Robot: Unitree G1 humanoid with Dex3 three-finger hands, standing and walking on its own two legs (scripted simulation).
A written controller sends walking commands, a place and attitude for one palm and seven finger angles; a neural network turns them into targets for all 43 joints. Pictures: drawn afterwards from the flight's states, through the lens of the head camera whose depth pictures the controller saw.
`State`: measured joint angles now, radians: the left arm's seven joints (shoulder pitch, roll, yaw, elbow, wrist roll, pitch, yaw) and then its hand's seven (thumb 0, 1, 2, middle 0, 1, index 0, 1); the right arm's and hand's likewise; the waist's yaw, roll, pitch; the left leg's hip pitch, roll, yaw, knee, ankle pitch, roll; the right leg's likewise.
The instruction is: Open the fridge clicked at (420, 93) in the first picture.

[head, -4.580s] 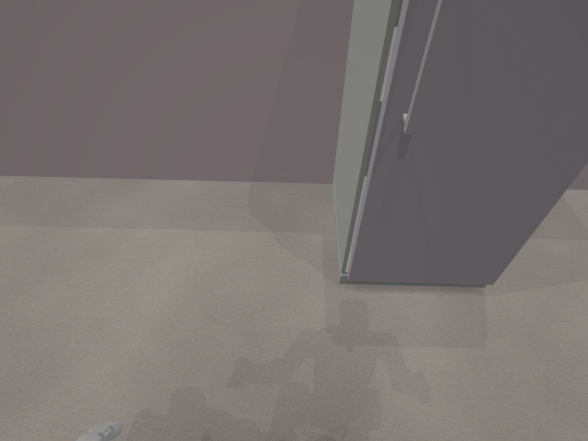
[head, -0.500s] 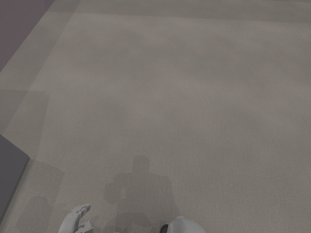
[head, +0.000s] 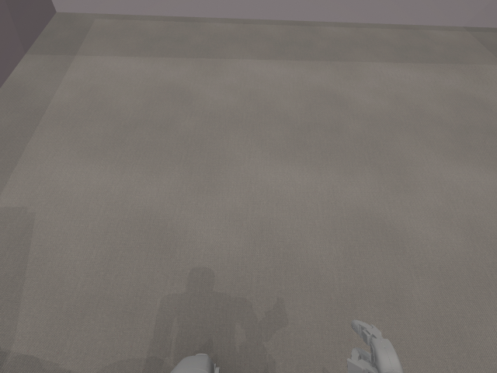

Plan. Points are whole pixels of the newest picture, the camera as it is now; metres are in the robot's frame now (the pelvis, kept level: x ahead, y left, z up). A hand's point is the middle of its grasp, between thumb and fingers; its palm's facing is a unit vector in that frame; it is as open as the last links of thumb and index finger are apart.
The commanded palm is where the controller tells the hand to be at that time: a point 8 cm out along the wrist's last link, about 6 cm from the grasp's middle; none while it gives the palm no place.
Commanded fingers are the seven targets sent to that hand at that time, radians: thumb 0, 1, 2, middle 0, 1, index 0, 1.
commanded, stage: turn to face it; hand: left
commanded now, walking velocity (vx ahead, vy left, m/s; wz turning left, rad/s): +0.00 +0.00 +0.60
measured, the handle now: out of the picture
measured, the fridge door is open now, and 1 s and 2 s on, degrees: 0 0 0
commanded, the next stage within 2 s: none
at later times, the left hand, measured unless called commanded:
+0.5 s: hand (166, 329) +0.19 +0.18 -0.13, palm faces +0.11 -0.97 -0.23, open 7.4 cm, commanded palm none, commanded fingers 0.00 0.90 0.90 -0.20 -0.30 -0.20 -0.30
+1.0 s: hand out of the picture -0.06 +0.20 -0.17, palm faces +0.51 -0.81 -0.27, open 7.4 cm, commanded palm none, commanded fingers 0.00 0.90 0.90 -0.20 -0.30 -0.20 -0.30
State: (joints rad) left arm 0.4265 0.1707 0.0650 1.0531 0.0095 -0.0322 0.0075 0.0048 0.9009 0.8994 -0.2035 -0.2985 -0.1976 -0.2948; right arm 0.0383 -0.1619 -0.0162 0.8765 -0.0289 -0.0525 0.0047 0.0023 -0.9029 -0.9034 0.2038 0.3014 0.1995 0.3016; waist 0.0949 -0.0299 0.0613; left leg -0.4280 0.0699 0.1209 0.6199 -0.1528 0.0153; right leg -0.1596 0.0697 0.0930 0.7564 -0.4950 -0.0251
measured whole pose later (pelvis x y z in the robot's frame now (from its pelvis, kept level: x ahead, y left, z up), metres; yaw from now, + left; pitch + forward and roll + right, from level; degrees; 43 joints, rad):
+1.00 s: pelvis +0.05 +0.01 +0.00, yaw +28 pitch +0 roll +1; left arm 0.30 0.26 0.08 0.97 0.02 0.04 0.02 0.00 0.90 0.90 -0.20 -0.30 -0.20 -0.29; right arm 0.09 -0.27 -0.07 0.87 -0.02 0.04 0.03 0.00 -0.91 -0.90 0.20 0.30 0.19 0.30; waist 0.04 -0.04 0.10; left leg -0.33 0.03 0.12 0.64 -0.30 0.02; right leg -0.26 -0.21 -0.31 0.78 -0.47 0.04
